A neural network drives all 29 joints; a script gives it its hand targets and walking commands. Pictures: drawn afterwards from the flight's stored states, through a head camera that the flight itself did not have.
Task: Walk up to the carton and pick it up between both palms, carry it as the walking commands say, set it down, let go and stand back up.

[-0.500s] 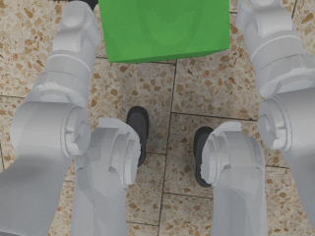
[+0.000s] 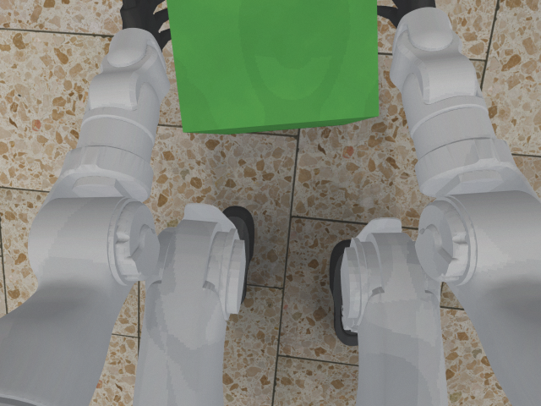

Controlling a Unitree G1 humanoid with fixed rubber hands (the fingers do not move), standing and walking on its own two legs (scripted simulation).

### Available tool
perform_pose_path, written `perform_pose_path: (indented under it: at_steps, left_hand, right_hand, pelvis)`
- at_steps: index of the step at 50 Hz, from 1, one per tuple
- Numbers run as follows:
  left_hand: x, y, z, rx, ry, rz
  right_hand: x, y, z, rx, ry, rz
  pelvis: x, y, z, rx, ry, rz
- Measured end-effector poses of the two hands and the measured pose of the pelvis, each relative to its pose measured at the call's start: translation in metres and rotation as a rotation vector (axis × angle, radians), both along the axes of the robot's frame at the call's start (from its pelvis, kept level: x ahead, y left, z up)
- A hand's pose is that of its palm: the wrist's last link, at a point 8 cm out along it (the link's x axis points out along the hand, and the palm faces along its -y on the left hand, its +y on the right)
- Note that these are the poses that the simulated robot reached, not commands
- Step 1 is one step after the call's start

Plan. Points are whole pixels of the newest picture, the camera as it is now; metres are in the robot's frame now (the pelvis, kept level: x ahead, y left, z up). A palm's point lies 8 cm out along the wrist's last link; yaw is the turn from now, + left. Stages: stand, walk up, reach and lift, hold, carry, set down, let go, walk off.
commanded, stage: reach and lift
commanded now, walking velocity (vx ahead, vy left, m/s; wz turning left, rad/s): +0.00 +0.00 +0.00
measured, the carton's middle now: (277, 54) +0.52 +0.05 -0.24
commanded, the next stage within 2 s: none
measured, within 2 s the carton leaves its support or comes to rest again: leaves its support in 0.08 s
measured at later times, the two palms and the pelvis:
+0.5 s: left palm (119, 25) +0.51 +0.20 -0.09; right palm out of the picture +0.55 -0.09 -0.08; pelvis -0.01 +0.01 +0.03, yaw -2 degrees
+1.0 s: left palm (75, 8) +0.50 +0.20 -0.02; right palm out of the picture +0.54 -0.10 -0.02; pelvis +0.00 +0.01 +0.08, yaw -2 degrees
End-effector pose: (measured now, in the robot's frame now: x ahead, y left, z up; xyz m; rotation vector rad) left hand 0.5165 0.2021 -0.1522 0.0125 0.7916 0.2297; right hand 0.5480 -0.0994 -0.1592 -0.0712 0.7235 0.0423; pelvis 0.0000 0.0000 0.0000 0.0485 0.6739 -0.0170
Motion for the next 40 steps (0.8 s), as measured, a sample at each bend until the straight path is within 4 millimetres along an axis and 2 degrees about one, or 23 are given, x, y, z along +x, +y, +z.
perform_pose_path:
  at_steps: [7, 21, 34, 40]
  left_hand:
    - [-0.004, -0.004, 0.014, 0.0, -0.028, 0.027]
    - [-0.007, -0.003, 0.052, -0.041, -0.066, 0.052]
    - [-0.01, -0.003, 0.076, -0.027, -0.068, 0.056]
    - [-0.01, -0.004, 0.093, -0.024, -0.085, 0.06]
  right_hand:
    - [-0.005, 0.002, 0.01, -0.014, 0.003, 0.0]
    - [0.006, 0.004, 0.071, -0.027, -0.026, -0.009]
    - [0.001, 0.004, 0.089, -0.004, -0.026, -0.025]
    - [0.001, 0.002, 0.105, 0.005, -0.041, -0.028]
  pelvis:
    - [-0.002, 0.001, 0.005, -0.002, 0.004, -0.011]
    - [-0.008, 0.01, 0.026, -0.033, 0.036, -0.005]
    - [-0.003, 0.014, 0.049, -0.041, 0.087, -0.004]
    - [-0.001, 0.013, 0.058, -0.037, 0.092, -0.006]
